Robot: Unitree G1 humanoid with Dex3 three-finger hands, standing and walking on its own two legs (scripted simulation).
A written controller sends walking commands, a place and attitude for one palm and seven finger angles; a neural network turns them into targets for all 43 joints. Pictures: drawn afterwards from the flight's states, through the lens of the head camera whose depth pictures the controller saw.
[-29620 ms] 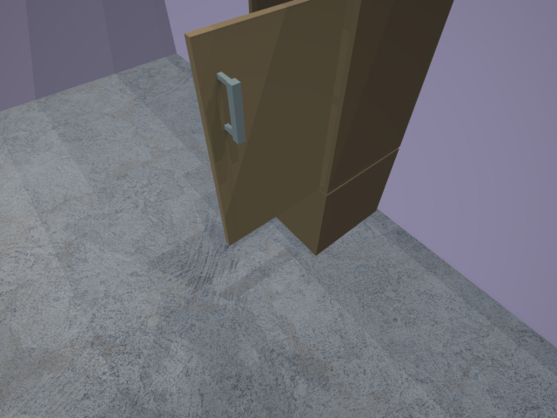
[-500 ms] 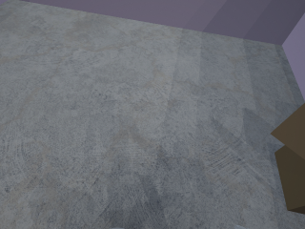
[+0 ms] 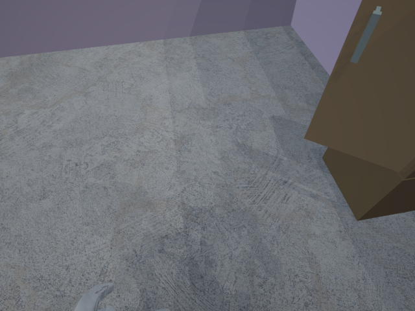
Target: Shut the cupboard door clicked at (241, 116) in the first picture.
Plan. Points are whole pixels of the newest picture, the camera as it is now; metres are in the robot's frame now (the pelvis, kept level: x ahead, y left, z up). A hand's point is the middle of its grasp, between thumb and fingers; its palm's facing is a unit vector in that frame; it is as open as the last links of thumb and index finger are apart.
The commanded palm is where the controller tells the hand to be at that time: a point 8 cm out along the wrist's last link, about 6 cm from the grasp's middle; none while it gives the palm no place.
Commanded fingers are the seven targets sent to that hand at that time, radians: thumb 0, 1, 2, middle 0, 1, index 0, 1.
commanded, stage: turn to face it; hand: left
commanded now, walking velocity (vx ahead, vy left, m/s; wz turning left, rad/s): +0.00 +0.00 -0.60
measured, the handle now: (365, 35) +0.75 -0.39 +0.13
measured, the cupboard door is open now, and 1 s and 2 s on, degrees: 51 51 51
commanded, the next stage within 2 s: take the last steps up to it in 0.70 s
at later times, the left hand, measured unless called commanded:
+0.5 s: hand (109, 305) +0.15 +0.23 -0.16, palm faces -0.22 -0.95 -0.20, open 7.4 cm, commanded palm none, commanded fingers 0.00 0.90 0.90 -0.20 -0.30 -0.20 -0.30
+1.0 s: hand (152, 290) +0.18 +0.14 -0.14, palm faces -0.41 -0.88 -0.22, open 7.4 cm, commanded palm none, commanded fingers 0.00 0.90 0.90 -0.20 -0.30 -0.20 -0.30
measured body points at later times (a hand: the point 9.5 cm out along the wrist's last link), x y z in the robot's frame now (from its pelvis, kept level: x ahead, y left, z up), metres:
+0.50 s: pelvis +0.03 +0.04 +0.02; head +0.08 +0.07 +0.46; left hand +0.16 +0.28 -0.15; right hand +0.06 -0.22 -0.10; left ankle +0.06 +0.14 -0.72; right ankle -0.05 -0.09 -0.64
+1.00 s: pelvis +0.04 +0.00 +0.02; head +0.04 -0.02 +0.47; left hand +0.20 +0.18 -0.12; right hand -0.05 -0.24 -0.14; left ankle +0.08 +0.12 -0.66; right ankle -0.04 -0.08 -0.72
